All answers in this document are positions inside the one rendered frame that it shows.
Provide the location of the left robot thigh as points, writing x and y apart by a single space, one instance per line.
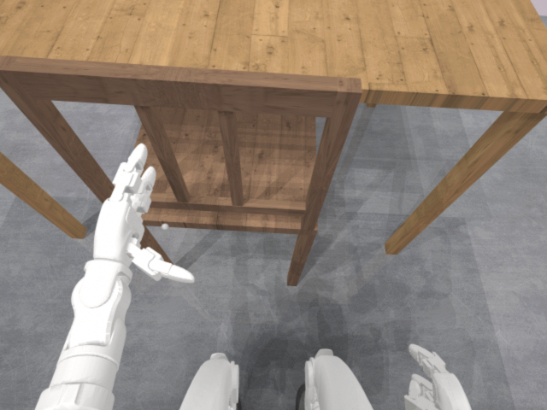
214 387

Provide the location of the left robot hand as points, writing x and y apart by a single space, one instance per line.
120 217

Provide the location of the chair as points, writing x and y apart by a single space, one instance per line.
232 150

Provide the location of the robot left forearm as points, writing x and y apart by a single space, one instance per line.
85 372

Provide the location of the right robot shin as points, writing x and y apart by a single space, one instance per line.
307 403

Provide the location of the table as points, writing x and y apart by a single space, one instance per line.
471 54

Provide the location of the right robot hand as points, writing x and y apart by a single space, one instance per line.
444 393

